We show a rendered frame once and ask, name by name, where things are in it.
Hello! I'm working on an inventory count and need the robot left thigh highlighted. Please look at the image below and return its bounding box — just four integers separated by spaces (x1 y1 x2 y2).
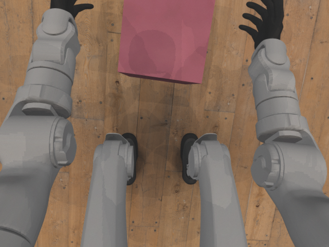
80 140 134 247

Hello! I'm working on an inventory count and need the left robot hand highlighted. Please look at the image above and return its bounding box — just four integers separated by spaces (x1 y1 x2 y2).
50 0 94 19

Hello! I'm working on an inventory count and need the robot left shin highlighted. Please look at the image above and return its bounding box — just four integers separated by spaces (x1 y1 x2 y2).
93 133 131 179

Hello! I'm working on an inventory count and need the right robot forearm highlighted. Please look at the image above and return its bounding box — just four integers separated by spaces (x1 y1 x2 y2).
248 39 327 181

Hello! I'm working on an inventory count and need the right robot hand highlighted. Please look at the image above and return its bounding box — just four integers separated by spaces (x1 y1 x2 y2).
239 0 284 49

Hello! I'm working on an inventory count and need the carton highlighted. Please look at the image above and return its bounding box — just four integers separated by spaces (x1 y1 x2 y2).
118 0 215 84

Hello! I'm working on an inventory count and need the right robot upper arm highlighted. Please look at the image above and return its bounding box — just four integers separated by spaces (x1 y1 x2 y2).
250 141 329 247

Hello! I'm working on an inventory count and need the left robot upper arm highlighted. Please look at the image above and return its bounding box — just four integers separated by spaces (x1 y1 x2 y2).
0 115 77 247

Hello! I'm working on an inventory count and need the left robot forearm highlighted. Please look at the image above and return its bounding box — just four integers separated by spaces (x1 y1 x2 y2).
0 8 81 163

